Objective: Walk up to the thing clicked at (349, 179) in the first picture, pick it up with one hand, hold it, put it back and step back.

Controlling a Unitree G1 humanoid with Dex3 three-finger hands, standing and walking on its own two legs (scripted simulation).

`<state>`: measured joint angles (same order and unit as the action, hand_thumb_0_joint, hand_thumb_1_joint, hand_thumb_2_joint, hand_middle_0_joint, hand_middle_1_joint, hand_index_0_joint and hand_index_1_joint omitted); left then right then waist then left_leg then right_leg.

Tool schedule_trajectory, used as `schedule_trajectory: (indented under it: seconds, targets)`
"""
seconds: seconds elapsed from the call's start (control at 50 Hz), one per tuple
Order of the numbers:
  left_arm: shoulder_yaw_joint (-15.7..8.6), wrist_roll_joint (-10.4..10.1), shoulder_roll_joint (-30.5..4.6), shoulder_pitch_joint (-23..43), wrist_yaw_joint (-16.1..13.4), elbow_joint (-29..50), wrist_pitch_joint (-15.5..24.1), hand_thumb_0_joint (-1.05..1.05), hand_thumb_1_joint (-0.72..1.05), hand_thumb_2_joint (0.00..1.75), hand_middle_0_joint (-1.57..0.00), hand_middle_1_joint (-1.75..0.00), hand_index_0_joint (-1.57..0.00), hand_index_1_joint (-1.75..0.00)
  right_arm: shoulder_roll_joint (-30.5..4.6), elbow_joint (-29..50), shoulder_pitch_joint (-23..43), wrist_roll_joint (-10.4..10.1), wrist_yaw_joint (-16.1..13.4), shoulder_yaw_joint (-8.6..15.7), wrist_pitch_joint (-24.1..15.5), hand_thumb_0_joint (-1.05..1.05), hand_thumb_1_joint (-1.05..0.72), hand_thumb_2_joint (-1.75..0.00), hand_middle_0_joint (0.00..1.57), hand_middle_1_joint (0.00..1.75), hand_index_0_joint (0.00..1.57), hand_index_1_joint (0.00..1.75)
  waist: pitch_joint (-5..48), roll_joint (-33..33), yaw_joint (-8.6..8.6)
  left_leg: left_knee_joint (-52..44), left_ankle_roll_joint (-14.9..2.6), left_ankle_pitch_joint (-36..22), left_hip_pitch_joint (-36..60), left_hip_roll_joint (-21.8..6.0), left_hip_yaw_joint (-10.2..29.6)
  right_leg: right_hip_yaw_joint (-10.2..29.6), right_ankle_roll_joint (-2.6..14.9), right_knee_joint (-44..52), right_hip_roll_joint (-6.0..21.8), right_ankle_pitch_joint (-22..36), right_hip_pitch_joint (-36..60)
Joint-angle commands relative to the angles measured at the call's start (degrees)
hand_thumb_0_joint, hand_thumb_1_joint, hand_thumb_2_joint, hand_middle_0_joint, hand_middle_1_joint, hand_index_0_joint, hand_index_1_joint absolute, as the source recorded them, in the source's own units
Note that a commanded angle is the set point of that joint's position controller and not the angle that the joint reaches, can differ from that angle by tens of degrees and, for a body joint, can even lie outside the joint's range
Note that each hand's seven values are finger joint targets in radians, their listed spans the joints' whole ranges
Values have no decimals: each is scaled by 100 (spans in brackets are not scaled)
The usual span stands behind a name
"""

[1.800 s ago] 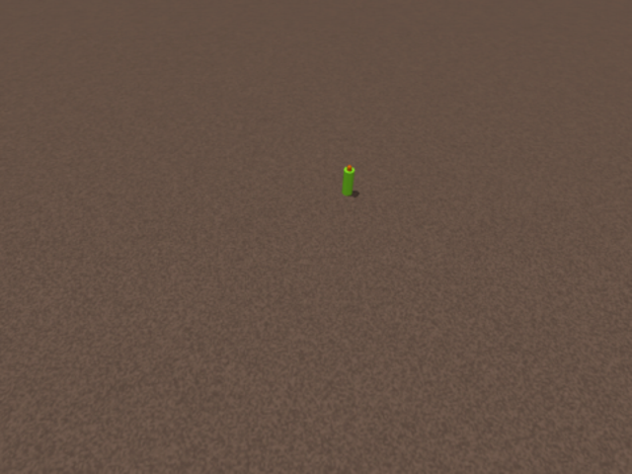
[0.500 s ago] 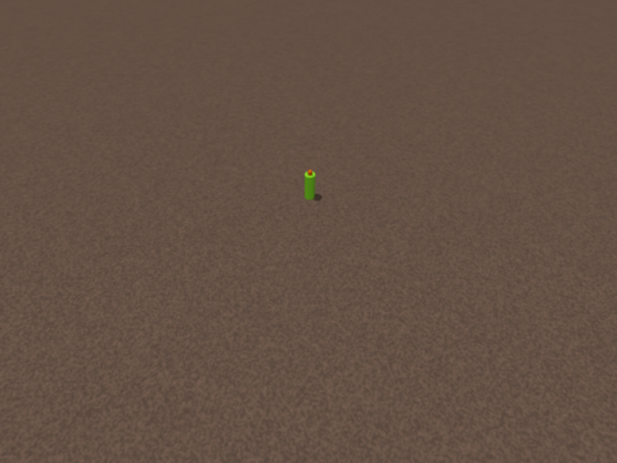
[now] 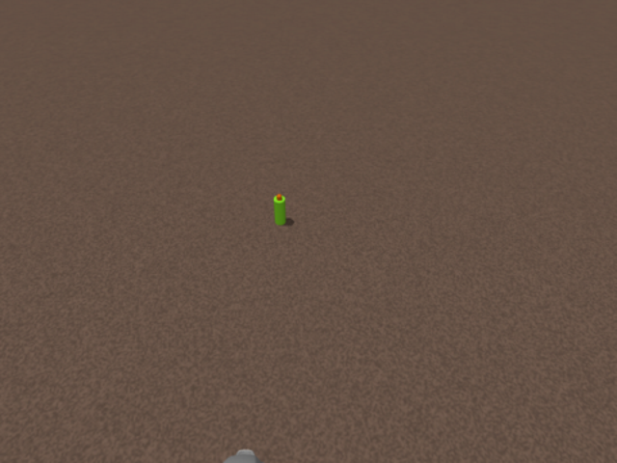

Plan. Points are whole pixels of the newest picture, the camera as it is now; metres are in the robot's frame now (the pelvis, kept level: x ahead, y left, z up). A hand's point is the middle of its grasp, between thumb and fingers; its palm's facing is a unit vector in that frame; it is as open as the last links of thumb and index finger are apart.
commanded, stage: walk up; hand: left
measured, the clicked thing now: (279, 208) +1.29 +0.21 -0.69
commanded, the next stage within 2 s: none
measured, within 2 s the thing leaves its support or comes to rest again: neither
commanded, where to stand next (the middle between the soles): +0.94 +0.03 m, yaw -3 degrees
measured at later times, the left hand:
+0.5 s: hand (170, 317) +0.39 +0.28 -0.13, palm faces -0.15 -0.90 -0.40, open 7.3 cm
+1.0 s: hand (177, 284) +0.48 +0.30 -0.16, palm faces -0.04 -0.93 -0.37, open 7.3 cm
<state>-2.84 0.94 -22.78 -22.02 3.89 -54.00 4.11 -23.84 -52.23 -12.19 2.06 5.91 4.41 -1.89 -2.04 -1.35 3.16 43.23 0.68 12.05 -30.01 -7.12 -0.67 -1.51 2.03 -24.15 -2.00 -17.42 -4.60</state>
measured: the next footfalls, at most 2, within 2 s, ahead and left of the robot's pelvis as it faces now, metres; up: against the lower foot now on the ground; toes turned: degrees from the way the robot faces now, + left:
left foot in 0.10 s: +0.21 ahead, +0.17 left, +0.00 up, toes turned +5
right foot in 0.52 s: +0.42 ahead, -0.13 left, +0.00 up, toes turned -7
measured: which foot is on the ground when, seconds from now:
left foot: up 0.00-0.08, down 0.10-0.54, up 0.56-0.96, down 0.98-1.00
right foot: down 0.00-0.14, up 0.16-0.50, down 0.52-1.00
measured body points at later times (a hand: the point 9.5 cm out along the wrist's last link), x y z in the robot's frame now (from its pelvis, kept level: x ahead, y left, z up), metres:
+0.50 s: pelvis +0.25 +0.01 -0.01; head +0.27 -0.01 +0.44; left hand +0.40 +0.33 -0.10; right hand +0.25 -0.32 -0.13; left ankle +0.17 +0.16 -0.74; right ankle +0.38 -0.12 -0.73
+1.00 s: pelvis +0.47 +0.02 -0.01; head +0.48 +0.04 +0.43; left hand +0.48 +0.35 -0.13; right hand +0.56 -0.31 -0.11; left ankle +0.58 +0.14 -0.74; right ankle +0.38 -0.12 -0.74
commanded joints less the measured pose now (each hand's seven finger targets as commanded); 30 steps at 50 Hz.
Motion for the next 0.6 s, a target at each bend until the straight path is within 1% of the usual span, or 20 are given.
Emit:
schedule_trajectory:
  seconds: [0.0, 0.04, 0.08, 0.1, 0.12, 0.14, 0.16, 0.2, 0.22, 0.26, 0.32, 0.36, 0.4, 0.44, 0.48, 0.5, 0.52, 0.54, 0.56, 0.58]
  targets:
    - [-496, -44, -1745, 418, -134, 647, 233, 0, 90, 90, -20, -30, -20, -30, -1013, 662, 737, -27, -95, 323, -271, 0, -90, -90, 20, 30, 20, 30, -341, 411, -8, -891, -18, -372, 552, 15, -134, 1073, 889, 974, 1420, -313, -690]
    - [-479, -40, -1763, 489, -137, 673, 194, 0, 90, 90, -20, -30, -20, -30, -984, 581, 346, -43, -122, 356, -321, 0, -90, -90, 20, 30, 20, 30, -94, 389, -262, -1325, -101, -344, 1444, 256, -385, 847, 785, 313, 1384, 648, -849]
    - [-331, -42, -1377, 229, -167, 727, 163, 0, 90, 90, -20, -30, -20, -30, -1387, 214, -986, 39, -248, 545, -396, 0, -90, -90, 20, 30, 20, 30, 722, -641, -859, -1743, -418, 337, 3437, 348, -196, 201, 461, -2155, 707, 1664, -1488]
    - [-170, -120, -867, -165, -193, 752, 151, 0, 90, 90, -20, -30, -20, -30, -1802, 198, -1506, 142, -324, 683, -433, 0, -90, -90, 20, 30, 20, 30, 1121, -1757, -976, -2110, -808, 1481, 4438, -850, 1636, 102, 179, -3629, 182, 164, -2775]
    - [-216, -152, -1037, -169, -241, 732, 136, 0, 90, 90, -20, -30, -20, -30, -2012, 369, -1312, 33, -359, 704, -442, 0, -90, -90, 20, 30, 20, 30, 930, -1541, -895, -2965, -1286, 2158, 4539, -1813, 3709, 264, 95, -4253, -385, -1214, -3787]
    - [-290, -86, -1526, 92, -319, 682, 116, 0, 90, 90, -20, -30, -20, -30, -2043, 388, -1101, -134, -340, 717, -409, 0, -90, -90, 20, 30, 20, 30, 695, -1143, -851, -2918, -1695, 2069, 4031, -2083, 3939, 810, 182, -4639, 110, -1245, -3772]
    - [-258, -93, -1614, 421, -322, 722, 155, 0, 90, 90, -20, -30, -20, -30, -1863, 452, -944, -158, -357, 652, -378, 0, -90, -90, 20, 30, 20, 30, 364, -683, -811, -2827, -1724, 1190, 3598, -1913, 3289, 878, 133, -4763, 301, -986, -3778]
    - [-269, -186, -1393, 357, -238, 591, 179, 0, 90, 90, -20, -30, -20, -30, -1428, 594, -600, -196, -403, 414, -412, 0, -90, -90, 20, 30, 20, 30, 63, -455, -563, -2634, -1211, -750, 2935, -1090, 1325, 917, 102, -4235, 500, -303, -3224]
    - [-260, -224, -1279, 179, -191, 548, 144, 0, 90, 90, -20, -30, -20, -30, -1368, 596, -558, -220, -406, 358, -442, 0, -90, -90, 20, 30, 20, 30, 25, -640, -434, -2597, -1161, -1284, 2704, -953, 865, 807, 40, -4047, 555, -204, -3032]
    - [-247, -204, -1168, 180, -94, 576, 59, 0, 90, 90, -20, -30, -20, -30, -1377, 665, -448, -219, -393, 330, -470, 0, -90, -90, 20, 30, 20, 30, -57, -778, -333, -2720, -1130, -1296, 2261, -772, 396, 538, -94, -3501, 579, 78, -2687]
    - [-240, -149, -1118, 730, 14, 784, 14, 0, 90, 90, -20, -30, -20, -30, -1466, 804, -360, -173, -387, 338, -472, 0, -90, -90, 20, 30, 20, 30, -446, -912, -408, -2949, -1377, -1094, 2086, -915, 191, 217, -243, -2433, 768, 299, -2806]
    - [-279, -106, -1118, 1015, 75, 872, 33, 0, 90, 90, -20, -30, -20, -30, -1565, 841, -320, -164, -371, 350, -487, 0, -90, -90, 20, 30, 20, 30, -432, -805, -393, -2886, -1312, -919, 1799, -946, 50, 170, -165, -1636, 876, 719, -2246]
    - [-327, -78, -1111, 1062, 99, 823, 50, 0, 90, 90, -20, -30, -20, -30, -1524, 831, -392, -162, -358, 330, -463, 0, -90, -90, 20, 30, 20, 30, -228, -745, -389, -2608, -1175, -730, 1778, -763, -110, -39, -88, -1311, 706, 1072, -1720]
    - [-358, -66, -1150, 897, 79, 699, 57, 0, 90, 90, -20, -30, -20, -30, -1499, 853, -406, -196, -377, 331, -416, 0, -90, -90, 20, 30, 20, 30, 15, -465, -290, -2173, -1094, -426, 1669, -776, -64, -206, -12, -1141, 551, 1152, -1110]
    - [-500, -46, -1384, 215, -3, 466, 103, 0, 90, 90, -20, -30, -20, -30, -1322, 903, -407, -196, -381, 263, -383, 0, -90, -90, 20, 30, 20, 30, 403, 271, 143, -805, -870, -794, 1248, -568, -220, -190, 98, -961, 369, 1041, 137]
    - [-610, -22, -1647, -252, -78, 356, 162, 0, 90, 90, -20, -30, -20, -30, -1004, 865, -832, -202, -371, 148, -376, 0, -90, -90, 20, 30, 20, 30, 789, 1241, 315, 671, -686, -434, 888, -80, -545, 244, 188, -499, 564, 215, 873]
    - [-731, -13, -2132, -552, -158, 441, 205, 0, 90, 90, -20, -30, -20, -30, -657, 930, -1107, -200, -350, 19, -351, 0, -90, -90, 20, 30, 20, 30, 902, 2278, 323, 1988, -426, 1617, -168, 685, -594, 2641, 592, 310, 1977, -826, 1330]
    - [-688, -92, -2255, -345, -168, 578, 213, 0, 90, 90, -20, -30, -20, -30, -1106, 830, -1105, -201, -395, 114, -269, 0, -90, -90, 20, 30, 20, 30, 642, 1592, 231, 2560, -298, 1815, -646, 679, -77, 4021, 1030, 979, 2647, -1234, 1155]
    - [-674, -166, -2268, -40, -181, 655, 190, 0, 90, 90, -20, -30, -20, -30, -1449, 758, -867, -159, -443, 207, -238, 0, -90, -90, 20, 30, 20, 30, 395, 1320, 208, 2862, -295, 1718, -703, 415, 157, 4258, 1357, 1067, 2730, -1391, 659]
    - [-618, -211, -2054, 179, -211, 705, 186, 0, 90, 90, -20, -30, -20, -30, -1449, 673, -680, -189, -450, 206, -241, 0, -90, -90, 20, 30, 20, 30, 64, 961, 113, 2831, -309, 1329, -718, 234, 457, 3595, 1255, 1070, 2502, -844, 247]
